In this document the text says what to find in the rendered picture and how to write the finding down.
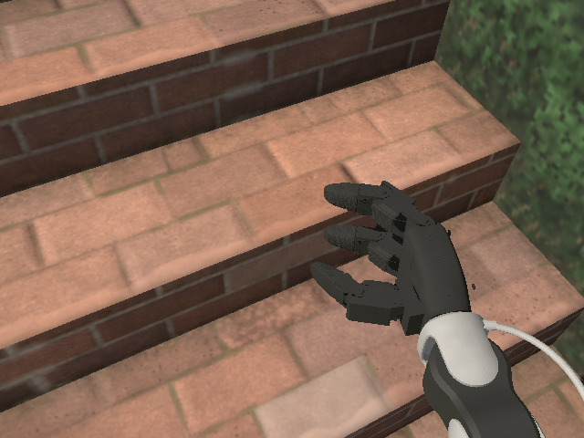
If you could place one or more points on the right robot hand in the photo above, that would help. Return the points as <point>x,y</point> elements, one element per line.
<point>430,280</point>

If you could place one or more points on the robot right forearm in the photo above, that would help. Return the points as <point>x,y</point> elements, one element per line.
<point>468,380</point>

